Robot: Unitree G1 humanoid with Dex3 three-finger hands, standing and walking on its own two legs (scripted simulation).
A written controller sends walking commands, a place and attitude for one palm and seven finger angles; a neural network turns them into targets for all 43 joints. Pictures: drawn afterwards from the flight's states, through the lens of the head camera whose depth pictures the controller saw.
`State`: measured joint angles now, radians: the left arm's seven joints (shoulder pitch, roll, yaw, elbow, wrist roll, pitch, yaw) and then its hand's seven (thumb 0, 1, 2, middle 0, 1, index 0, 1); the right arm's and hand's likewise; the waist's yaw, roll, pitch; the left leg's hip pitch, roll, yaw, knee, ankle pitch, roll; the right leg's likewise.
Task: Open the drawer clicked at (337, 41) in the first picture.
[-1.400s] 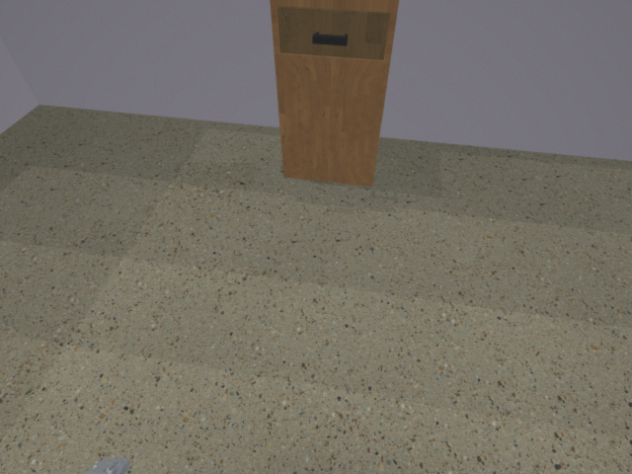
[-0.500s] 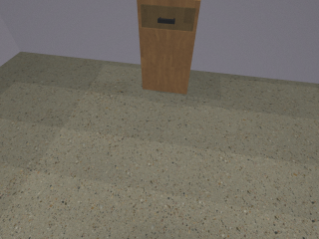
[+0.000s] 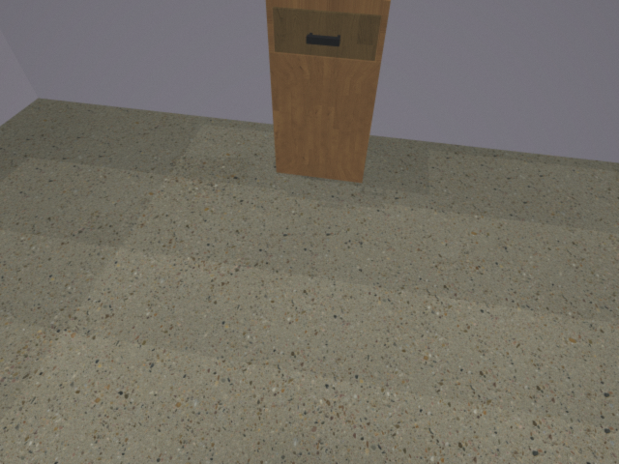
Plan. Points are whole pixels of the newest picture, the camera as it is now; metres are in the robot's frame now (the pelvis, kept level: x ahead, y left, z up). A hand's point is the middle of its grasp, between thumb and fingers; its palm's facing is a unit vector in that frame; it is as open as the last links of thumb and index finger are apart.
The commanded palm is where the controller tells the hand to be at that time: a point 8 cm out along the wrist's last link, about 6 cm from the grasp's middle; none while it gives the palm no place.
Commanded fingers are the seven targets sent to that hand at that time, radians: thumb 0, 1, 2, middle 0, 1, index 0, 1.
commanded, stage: look at it before walking up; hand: left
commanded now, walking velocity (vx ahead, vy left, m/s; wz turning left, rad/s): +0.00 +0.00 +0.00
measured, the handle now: (323, 38) +1.55 +0.03 -0.07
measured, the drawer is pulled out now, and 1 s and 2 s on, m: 0.00 0.00 0.00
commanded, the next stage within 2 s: walk to a spot facing it in 0.04 s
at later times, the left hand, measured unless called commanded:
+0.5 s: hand out of the picture +0.03 +0.20 -0.20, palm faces -0.01 -0.99 -0.15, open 7.4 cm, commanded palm none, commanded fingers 0.00 0.90 0.90 -0.20 -0.30 -0.20 -0.30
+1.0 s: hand (251, 340) +0.37 +0.13 -0.19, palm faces -0.13 -0.97 -0.21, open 7.4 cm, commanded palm none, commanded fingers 0.00 0.90 0.90 -0.20 -0.30 -0.20 -0.30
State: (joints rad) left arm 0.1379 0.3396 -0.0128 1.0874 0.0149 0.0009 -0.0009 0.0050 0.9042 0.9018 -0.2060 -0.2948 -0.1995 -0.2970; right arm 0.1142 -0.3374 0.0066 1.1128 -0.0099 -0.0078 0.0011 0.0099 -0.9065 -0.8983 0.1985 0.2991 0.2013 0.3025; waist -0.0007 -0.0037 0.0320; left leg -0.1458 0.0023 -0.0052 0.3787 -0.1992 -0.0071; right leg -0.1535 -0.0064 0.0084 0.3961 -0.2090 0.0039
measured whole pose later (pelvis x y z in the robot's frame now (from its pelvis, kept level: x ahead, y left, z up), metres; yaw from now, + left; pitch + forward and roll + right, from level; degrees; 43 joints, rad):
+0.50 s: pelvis +0.07 +0.02 -0.02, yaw -3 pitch -1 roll -1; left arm 0.40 0.19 0.02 1.12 0.02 0.00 -0.01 0.00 0.91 0.90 -0.20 -0.29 -0.20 -0.30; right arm 0.31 -0.20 0.00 1.12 -0.02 -0.03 0.00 0.01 -0.91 -0.90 0.20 0.30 0.20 0.30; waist 0.01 -0.03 -0.02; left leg -0.15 0.02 0.07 0.60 -0.43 0.01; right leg -0.19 0.01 0.05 0.63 -0.40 -0.01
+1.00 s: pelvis +0.25 -0.04 -0.02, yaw -6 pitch -2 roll -1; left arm 0.16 0.19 0.05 1.02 0.02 -0.05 0.01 0.00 0.92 0.90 -0.20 -0.29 -0.19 -0.30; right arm 0.36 -0.15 -0.05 1.14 -0.03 -0.02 -0.01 0.01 -0.91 -0.90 0.20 0.30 0.20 0.30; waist -0.05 0.02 0.08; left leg -0.44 0.12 0.05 1.25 -0.35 0.02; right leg -0.34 0.01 -0.17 0.59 -0.23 -0.07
